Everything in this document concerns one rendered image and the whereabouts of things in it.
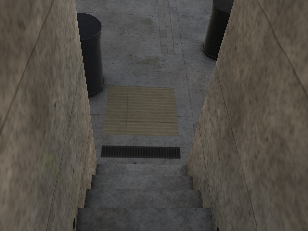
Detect stairs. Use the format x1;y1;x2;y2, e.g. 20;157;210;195
75;164;215;231

